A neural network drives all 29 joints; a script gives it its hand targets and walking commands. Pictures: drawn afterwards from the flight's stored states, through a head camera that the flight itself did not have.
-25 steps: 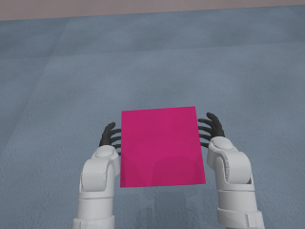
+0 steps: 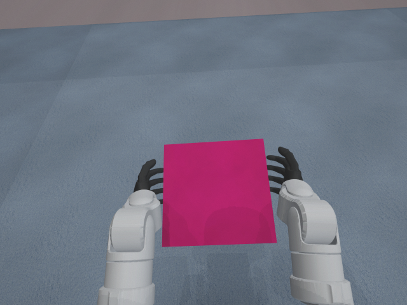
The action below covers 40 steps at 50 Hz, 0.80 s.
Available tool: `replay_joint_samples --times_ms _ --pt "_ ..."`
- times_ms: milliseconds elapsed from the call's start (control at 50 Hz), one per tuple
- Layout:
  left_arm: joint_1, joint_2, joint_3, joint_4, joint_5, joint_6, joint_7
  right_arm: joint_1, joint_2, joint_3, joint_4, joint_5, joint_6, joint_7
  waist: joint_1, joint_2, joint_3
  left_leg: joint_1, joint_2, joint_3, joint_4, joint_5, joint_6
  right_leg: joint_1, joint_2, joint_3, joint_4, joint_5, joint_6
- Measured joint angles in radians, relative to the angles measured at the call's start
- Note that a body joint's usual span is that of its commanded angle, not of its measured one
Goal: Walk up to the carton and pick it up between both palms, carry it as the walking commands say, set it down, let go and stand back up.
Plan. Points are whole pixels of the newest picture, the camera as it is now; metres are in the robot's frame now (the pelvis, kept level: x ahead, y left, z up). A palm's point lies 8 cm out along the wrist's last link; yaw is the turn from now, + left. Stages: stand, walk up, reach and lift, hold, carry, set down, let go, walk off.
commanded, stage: carry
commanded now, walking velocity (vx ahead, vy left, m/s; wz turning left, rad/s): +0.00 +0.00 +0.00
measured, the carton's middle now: (216, 199) +0.33 +0.00 -0.01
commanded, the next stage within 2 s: none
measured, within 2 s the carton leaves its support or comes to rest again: neither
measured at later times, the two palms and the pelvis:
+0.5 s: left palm (155, 163) +0.36 +0.12 +0.08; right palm (291, 153) +0.37 -0.15 +0.10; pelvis +0.07 -0.01 +0.01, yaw +0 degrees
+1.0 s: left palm (155, 148) +0.41 +0.12 +0.08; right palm (282, 136) +0.42 -0.14 +0.10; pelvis +0.11 -0.01 +0.01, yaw -1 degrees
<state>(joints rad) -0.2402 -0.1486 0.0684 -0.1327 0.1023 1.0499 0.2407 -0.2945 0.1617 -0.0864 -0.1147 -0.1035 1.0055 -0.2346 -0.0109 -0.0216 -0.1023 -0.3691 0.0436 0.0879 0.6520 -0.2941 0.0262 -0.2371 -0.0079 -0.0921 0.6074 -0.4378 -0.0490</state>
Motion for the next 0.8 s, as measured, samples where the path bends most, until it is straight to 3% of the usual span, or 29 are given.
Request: replay_joint_samples --times_ms 80,140,280,380,460,540,600,700,800 --pt "0.002 0.001 0.012 0.034 0.005 -0.004 -0.006 -0.003 0.001 0.0 0.049 -0.007 -0.01 0.007 0.0 0.001 0.005 0.036 0.001 0.0 -0.001 -0.014 0.0 -0.011 -0.002 0.0 0.05 0.015 0.014" --pt "0.002 0.001 0.012 0.005 0.003 0.0 -0.002 -0.007 0.002 0.0 0.03 0.004 -0.01 0.006 0.0 0.0 0.007 0.057 0.0 0.0 -0.001 -0.017 0.0 -0.01 -0.002 0.0 -0.005 0.078 0.019" --pt "-0.002 0.0 0.004 -0.006 0.001 0.011 -0.008 -0.007 0.001 0.0 -0.001 -0.006 0.011 0.002 0.0 -0.001 0.002 0.054 -0.001 0.0 -0.024 -0.008 0.0 0.003 -0.001 0.0 -0.008 0.032 0.002" --pt "0.003 0.001 0.01 0.017 0.002 0.009 -0.003 -0.01 0.003 0.0 0.033 -0.009 0.006 0.005 0.0 -0.001 0.008 0.091 0.001 0.0 -0.033 0.005 0.0 -0.014 -0.003 0.0 0.04 0.047 0.013" --pt "0.001 0.001 0.009 -0.027 -0.005 0.02 -0.002 -0.013 0.003 0.0 -0.005 0.001 0.014 0.003 0.0 -0.002 0.004 0.096 0.001 0.001 -0.004 0.004 0.0 -0.007 -0.003 0.0 -0.032 0.101 0.01" --pt "-0.011 -0.002 0.006 0.003 0.005 0.017 -0.012 -0.019 0.004 0.0 0.005 -0.029 0.018 0.004 0.0 -0.005 0.004 0.042 -0.002 0.001 0.012 -0.104 0.0 -0.003 -0.003 0.0 -0.032 0.045 -0.01" --pt "-0.009 -0.002 0.005 -0.002 0.004 0.019 -0.008 -0.015 0.004 0.0 -0.005 -0.019 0.02 0.003 0.0 -0.005 0.003 0.011 -0.003 0.0 -0.023 0.0 0.0 0.008 -0.001 0.0 -0.032 0.002 -0.007" --pt "0.003 0.001 0.01 0.031 0.004 0.011 -0.008 -0.007 0.002 0.0 0.041 -0.019 0.007 0.011 0.0 -0.005 0.004 0.038 -0.002 0.0 -0.026 0.016 0.0 0.01 -0.003 0.0 0.003 0.051 0.006" --pt "0.001 0.001 0.01 0.001 0.006 0.008 -0.014 -0.013 0.003 -0.001 0.018 -0.02 0.004 0.017 0.0 -0.005 0.004 0.04 -0.002 0.0 -0.026 0.055 0.0 0.025 -0.002 0.0 -0.031 0.09 0.013"
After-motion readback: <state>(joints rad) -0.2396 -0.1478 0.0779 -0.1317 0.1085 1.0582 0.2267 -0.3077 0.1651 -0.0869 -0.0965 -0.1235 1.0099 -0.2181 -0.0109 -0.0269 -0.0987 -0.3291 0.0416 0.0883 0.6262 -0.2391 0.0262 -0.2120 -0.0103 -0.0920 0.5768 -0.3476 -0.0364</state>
